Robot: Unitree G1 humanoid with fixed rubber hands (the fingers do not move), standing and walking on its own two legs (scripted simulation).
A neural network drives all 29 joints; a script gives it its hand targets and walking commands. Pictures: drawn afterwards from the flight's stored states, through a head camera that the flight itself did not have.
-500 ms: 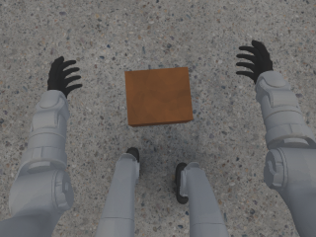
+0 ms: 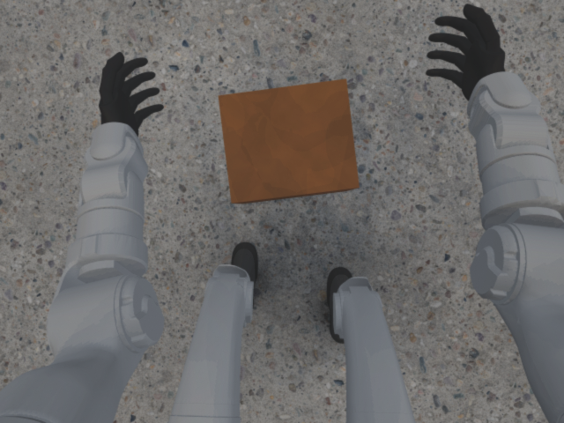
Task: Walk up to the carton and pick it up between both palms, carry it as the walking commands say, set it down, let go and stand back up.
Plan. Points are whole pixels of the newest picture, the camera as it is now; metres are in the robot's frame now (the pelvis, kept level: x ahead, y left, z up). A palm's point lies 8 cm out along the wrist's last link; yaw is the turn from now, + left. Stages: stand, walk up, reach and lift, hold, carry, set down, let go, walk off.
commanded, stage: reach and lift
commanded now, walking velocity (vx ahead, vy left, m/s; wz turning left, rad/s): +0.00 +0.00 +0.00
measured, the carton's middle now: (288, 148) +0.50 +0.03 -0.55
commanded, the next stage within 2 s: none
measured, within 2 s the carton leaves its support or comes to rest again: neither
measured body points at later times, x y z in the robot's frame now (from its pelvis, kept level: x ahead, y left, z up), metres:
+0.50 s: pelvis -0.02 +0.00 -0.15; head +0.32 +0.01 +0.14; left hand +0.47 +0.26 -0.30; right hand +0.53 -0.20 -0.29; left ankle +0.10 +0.14 -0.60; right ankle +0.05 -0.13 -0.60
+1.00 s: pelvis -0.05 +0.00 -0.24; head +0.33 +0.00 +0.01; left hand +0.46 +0.25 -0.43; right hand +0.52 -0.20 -0.43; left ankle +0.10 +0.14 -0.60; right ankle +0.05 -0.13 -0.60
